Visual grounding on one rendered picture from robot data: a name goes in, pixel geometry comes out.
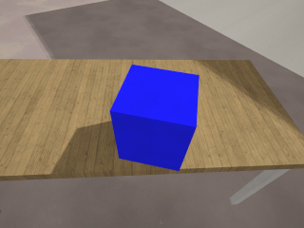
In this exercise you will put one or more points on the carton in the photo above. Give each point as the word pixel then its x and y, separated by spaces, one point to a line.
pixel 154 116

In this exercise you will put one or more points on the table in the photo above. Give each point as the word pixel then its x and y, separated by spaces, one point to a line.
pixel 55 122

